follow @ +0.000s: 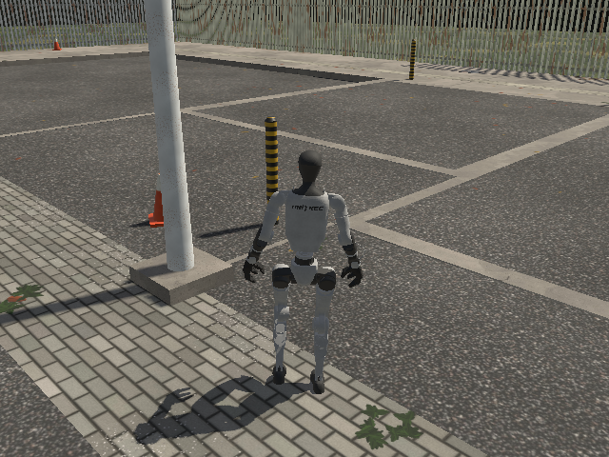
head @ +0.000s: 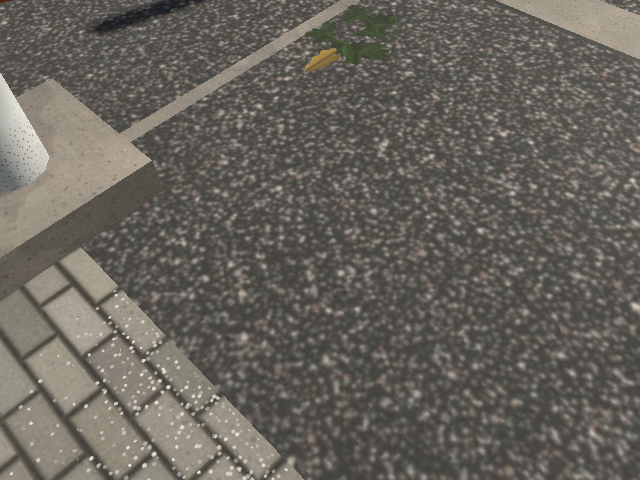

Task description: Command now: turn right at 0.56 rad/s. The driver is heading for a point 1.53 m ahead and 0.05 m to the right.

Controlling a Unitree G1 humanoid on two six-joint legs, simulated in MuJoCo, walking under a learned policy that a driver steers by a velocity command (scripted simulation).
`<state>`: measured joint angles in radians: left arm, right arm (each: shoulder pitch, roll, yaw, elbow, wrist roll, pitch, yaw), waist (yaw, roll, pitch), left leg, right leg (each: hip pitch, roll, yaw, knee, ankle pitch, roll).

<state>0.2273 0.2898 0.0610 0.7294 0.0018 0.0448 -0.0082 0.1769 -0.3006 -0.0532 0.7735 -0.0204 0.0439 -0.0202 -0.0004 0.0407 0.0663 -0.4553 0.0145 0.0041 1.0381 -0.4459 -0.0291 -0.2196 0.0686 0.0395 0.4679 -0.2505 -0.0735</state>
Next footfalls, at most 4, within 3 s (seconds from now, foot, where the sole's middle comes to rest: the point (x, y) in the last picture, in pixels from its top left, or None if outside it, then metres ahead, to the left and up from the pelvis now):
0.34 left None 0.08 0.11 -0.78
0.78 right None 0.30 -0.17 -0.78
1.32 left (395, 388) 0.65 -0.08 -0.78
1.88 right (491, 290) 0.90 -0.33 -0.78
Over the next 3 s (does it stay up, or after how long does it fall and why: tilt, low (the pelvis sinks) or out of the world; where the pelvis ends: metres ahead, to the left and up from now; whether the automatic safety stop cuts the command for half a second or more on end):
stays up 1.36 -0.20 -0.02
